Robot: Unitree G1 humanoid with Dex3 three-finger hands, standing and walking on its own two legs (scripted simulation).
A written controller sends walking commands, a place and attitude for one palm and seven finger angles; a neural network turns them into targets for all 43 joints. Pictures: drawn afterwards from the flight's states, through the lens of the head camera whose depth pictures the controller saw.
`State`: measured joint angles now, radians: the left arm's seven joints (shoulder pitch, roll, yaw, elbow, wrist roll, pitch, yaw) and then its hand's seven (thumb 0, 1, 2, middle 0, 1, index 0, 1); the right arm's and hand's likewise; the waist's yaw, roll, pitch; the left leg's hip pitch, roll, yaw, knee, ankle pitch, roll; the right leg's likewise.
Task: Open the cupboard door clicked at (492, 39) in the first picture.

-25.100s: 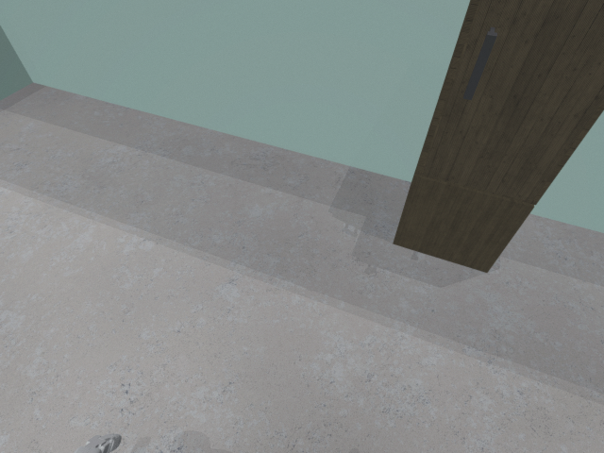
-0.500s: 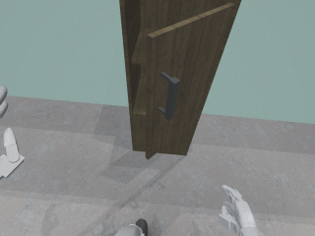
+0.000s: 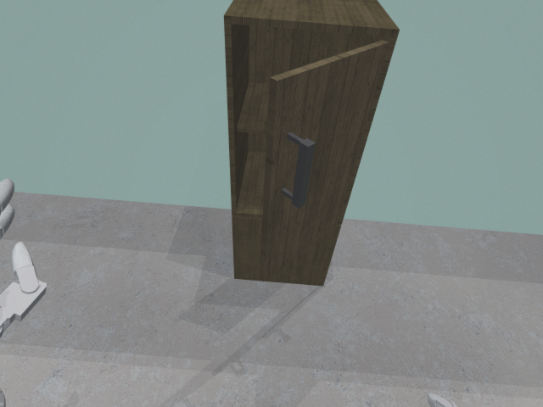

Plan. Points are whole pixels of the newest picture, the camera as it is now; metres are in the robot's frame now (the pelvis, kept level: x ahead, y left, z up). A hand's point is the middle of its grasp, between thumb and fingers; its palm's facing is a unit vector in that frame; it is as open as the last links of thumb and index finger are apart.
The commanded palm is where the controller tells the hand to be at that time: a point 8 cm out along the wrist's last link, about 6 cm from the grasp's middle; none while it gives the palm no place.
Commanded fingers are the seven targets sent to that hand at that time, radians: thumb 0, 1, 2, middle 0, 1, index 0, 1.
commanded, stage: stop stepping back and stand still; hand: left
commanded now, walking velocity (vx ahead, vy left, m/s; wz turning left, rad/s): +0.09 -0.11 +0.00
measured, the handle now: (295, 171) +0.56 -0.01 +0.06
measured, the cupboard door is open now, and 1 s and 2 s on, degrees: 47 47 47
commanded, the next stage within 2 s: let the arm hang, fingers relaxed in 0.22 s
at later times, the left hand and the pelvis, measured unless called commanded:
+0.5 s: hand (121, 392) +0.17 +0.24 -0.09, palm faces +0.16 -0.93 -0.32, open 7.4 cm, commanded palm none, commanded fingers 0.00 0.90 0.90 -0.20 -0.30 -0.20 -0.30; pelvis +0.01 +0.01 -0.01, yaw +4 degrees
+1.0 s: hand out of the picture -0.03 +0.20 -0.16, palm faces +0.10 -0.97 -0.22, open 7.3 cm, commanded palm none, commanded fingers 0.00 0.90 0.90 -0.20 -0.30 -0.20 -0.30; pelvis +0.01 +0.02 +0.01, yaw +3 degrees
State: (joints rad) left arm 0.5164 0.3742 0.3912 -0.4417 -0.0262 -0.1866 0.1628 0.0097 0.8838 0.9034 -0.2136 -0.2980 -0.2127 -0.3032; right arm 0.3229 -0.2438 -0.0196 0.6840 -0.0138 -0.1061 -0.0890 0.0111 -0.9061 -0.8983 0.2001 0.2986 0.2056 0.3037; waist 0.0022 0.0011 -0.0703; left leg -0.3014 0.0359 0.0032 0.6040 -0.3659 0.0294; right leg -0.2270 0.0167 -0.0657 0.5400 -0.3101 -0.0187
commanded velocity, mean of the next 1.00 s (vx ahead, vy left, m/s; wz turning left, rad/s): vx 0.01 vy -0.01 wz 0.00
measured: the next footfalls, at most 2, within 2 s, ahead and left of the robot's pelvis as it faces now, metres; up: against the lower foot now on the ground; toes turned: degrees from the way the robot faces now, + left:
none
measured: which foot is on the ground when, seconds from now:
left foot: down 0.00-1.00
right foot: down 0.00-1.00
